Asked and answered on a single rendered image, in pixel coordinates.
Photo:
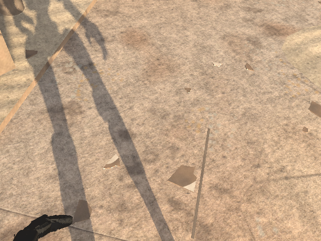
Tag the robot left hand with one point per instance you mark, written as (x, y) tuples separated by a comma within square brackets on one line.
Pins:
[(42, 226)]

